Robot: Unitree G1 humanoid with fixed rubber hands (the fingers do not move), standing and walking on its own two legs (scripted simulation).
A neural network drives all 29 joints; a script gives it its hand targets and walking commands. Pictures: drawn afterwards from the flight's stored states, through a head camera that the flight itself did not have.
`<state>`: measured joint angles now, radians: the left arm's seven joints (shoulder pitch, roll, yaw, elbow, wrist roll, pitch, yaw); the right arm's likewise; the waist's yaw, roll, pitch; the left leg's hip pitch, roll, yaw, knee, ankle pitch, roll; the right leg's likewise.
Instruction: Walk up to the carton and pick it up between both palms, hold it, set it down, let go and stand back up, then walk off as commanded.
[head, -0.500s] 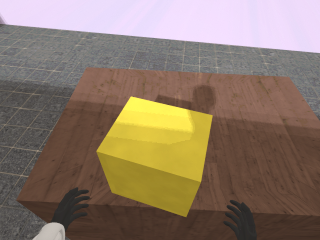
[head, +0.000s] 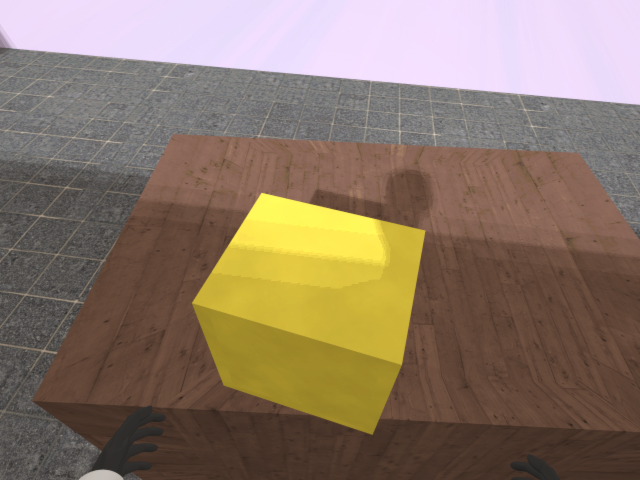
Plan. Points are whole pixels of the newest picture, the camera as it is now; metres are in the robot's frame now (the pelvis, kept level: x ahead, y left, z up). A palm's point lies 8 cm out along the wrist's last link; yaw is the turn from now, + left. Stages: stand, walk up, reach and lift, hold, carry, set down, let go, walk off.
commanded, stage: stand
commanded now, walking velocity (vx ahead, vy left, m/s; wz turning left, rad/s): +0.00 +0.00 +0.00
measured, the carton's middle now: (317, 313) +0.37 +0.04 -0.04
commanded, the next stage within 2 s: walk off in 1.82 s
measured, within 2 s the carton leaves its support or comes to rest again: neither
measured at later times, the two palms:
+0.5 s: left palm out of the picture +0.13 +0.29 -0.09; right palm out of the picture +0.11 -0.26 -0.08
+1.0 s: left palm out of the picture +0.10 +0.29 -0.09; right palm out of the picture +0.09 -0.26 -0.09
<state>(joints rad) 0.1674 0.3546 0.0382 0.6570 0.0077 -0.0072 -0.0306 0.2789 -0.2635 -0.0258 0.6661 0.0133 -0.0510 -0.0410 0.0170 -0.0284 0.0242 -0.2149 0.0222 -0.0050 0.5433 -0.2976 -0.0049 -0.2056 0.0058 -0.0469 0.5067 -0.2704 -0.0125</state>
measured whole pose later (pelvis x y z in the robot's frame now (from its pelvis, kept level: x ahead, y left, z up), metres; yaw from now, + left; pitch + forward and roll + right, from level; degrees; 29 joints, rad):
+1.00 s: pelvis -0.02 +0.00 +0.00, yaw +0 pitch -3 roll -1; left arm 0.17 0.35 0.04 0.82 0.01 -0.01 -0.03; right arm 0.28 -0.26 -0.03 0.70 0.01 -0.04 -0.03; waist 0.02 -0.01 0.02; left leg -0.21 0.02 0.00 0.54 -0.28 0.00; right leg -0.21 0.01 -0.05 0.51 -0.25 -0.01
